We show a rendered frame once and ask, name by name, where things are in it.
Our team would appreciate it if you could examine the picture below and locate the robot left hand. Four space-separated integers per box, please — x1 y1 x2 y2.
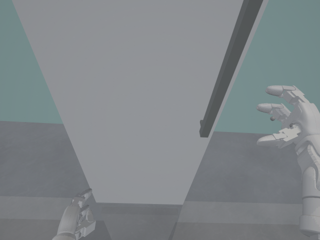
57 188 96 240

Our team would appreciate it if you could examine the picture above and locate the robot right hand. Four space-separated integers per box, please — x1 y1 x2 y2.
256 85 320 149

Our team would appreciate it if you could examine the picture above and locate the handle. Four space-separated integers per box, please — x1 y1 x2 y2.
199 0 263 138

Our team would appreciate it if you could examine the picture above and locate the right robot forearm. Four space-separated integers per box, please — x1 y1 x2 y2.
294 134 320 240

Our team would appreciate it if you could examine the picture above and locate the fridge door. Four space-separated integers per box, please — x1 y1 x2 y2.
12 0 269 205

